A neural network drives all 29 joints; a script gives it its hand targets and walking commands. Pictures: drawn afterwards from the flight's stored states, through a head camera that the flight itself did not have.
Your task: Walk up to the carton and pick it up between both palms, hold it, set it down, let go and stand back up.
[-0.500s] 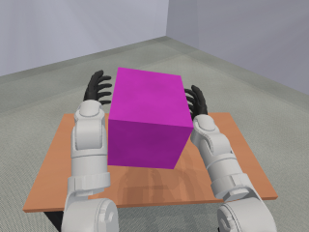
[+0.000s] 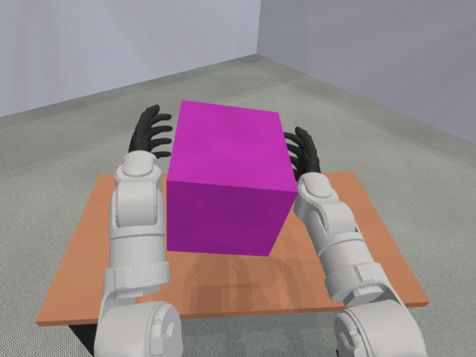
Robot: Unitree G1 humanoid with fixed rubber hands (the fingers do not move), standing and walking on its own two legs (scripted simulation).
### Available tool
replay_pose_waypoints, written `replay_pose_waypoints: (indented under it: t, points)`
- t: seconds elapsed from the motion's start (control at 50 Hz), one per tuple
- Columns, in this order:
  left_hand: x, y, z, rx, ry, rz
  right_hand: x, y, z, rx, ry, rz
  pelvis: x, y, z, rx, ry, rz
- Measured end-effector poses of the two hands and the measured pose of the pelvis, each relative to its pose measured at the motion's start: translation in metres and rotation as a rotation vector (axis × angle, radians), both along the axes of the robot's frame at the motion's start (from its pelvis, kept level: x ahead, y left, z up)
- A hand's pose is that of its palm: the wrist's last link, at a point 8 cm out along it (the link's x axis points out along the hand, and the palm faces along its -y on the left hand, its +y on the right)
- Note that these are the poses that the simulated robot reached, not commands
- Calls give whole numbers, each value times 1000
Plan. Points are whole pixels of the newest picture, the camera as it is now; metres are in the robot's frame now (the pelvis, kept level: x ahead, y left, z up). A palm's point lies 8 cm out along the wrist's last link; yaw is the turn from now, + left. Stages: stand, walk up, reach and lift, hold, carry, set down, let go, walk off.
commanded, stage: hold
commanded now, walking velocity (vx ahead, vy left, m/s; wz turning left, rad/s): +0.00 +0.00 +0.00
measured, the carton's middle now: (225, 178) +0.37 +0.01 +0.14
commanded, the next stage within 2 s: none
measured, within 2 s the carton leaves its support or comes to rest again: neither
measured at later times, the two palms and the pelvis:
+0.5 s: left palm (144, 154) +0.35 +0.13 +0.21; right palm (308, 174) +0.35 -0.13 +0.17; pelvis +0.00 +0.00 +0.00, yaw +0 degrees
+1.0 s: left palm (141, 158) +0.35 +0.14 +0.20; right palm (307, 176) +0.34 -0.13 +0.17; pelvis +0.00 +0.00 +0.00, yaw +0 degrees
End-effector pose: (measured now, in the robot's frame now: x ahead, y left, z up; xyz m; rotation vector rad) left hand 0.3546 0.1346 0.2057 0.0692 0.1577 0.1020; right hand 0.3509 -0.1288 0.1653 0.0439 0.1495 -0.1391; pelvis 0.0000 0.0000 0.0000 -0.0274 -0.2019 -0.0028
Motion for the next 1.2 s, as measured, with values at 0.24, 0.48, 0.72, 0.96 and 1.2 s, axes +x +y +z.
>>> replay_pose_waypoints:
  t: [0.24, 0.48, 0.72, 0.96, 1.2]
  points:
    - [-3, 3, -2, 0, -7, -1, -3, 2, -1, 0, -8, -5, 2, 3, -1, -1, -5, -1]
    - [-2, -1, 2, -1, -15, -5, -3, -1, 2, 3, -19, -10, 2, 2, -1, -1, -8, -3]
    - [-1, -3, -3, 0, -1, -4, -2, -3, -2, 0, -7, -6, 0, -1, 0, -1, -5, 0]
    - [-7, 2, -2, -8, -6, 0, -7, 1, 1, 0, -14, -5, -1, 0, 0, 1, -8, 4]
    - [-1, 0, 2, -5, -6, -5, -3, 0, 4, 3, -17, -10, -2, 1, 0, 2, -2, -3]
